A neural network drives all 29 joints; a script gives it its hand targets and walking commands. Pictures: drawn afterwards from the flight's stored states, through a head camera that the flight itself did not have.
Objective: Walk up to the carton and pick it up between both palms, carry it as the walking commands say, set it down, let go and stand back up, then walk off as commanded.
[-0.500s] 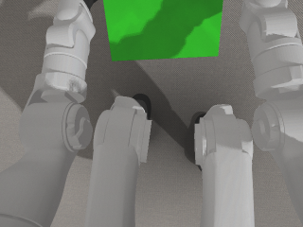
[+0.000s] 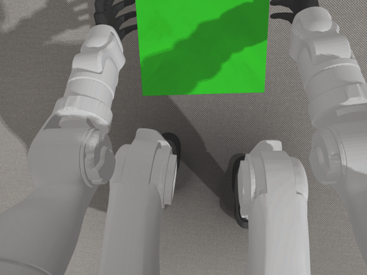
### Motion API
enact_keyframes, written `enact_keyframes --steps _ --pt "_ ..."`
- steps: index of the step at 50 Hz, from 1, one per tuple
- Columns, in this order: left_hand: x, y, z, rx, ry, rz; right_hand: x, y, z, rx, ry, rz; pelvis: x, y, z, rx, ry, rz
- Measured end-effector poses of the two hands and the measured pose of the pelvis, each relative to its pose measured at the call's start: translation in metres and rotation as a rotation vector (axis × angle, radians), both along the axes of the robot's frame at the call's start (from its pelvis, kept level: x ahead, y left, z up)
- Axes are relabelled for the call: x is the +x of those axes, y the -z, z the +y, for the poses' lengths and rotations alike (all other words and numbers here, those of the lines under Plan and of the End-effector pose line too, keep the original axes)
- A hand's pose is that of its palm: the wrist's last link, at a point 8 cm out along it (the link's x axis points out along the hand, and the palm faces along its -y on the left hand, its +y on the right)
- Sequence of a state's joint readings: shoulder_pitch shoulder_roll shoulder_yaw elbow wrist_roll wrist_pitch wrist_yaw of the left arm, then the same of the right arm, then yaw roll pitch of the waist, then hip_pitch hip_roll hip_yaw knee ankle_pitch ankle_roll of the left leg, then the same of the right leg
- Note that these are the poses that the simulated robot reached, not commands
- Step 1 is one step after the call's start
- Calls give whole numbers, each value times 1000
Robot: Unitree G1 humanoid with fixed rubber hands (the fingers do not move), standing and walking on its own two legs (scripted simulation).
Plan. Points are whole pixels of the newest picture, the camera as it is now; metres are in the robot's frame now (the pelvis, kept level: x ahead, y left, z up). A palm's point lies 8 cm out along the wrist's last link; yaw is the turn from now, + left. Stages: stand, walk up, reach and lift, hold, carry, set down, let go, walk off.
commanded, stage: set down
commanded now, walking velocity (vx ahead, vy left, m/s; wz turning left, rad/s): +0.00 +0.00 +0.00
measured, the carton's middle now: (200, 26) +0.53 +0.05 -0.27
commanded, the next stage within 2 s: none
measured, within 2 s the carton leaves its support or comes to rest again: rests again in 0.36 s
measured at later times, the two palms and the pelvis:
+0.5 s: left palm (107, 26) +0.51 +0.21 -0.18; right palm (294, 11) +0.54 -0.12 -0.19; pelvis +0.01 +0.00 -0.01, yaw +1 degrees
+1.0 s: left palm (108, 24) +0.51 +0.22 -0.19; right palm (295, 13) +0.54 -0.12 -0.20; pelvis +0.01 +0.01 -0.01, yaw -1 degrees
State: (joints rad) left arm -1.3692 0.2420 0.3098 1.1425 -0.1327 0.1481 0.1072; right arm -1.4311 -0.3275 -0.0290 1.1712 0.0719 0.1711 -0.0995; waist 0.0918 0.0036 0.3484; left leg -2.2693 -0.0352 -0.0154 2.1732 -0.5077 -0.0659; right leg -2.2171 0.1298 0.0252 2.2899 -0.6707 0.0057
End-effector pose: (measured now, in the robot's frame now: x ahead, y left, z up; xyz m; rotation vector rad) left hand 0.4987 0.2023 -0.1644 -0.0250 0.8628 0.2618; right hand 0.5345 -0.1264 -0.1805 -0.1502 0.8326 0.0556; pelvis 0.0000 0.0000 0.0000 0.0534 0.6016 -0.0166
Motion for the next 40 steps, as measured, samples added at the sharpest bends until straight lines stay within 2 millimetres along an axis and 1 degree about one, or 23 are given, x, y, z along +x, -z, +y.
enact_keyframes --steps 5,8,11,14,19,25,33,40 --pt "5 -6 0 8 -3 -26 7 -6 1 10 4 -25 1 0 4 -5 -3 19" --pt "8 -5 2 5 -2 -33 11 -8 2 17 5 -30 1 1 5 -3 -5 22" --pt "10 -1 3 9 13 -21 9 -4 1 15 -6 -19 3 1 5 -3 -5 28" --pt "10 3 4 23 33 4 5 5 1 26 -13 5 5 1 6 -5 -3 35" --pt "8 9 8 42 32 32 7 13 7 61 -17 -10 8 2 6 -2 -10 43" --pt "9 15 10 37 18 31 7 14 9 57 -15 -22 10 5 4 7 -6 43" --pt "12 14 8 32 26 10 7 15 6 54 -5 -26 7 8 6 0 1 28" --pt "15 17 9 28 43 10 7 15 5 53 -10 -30 5 9 10 -8 3 21"
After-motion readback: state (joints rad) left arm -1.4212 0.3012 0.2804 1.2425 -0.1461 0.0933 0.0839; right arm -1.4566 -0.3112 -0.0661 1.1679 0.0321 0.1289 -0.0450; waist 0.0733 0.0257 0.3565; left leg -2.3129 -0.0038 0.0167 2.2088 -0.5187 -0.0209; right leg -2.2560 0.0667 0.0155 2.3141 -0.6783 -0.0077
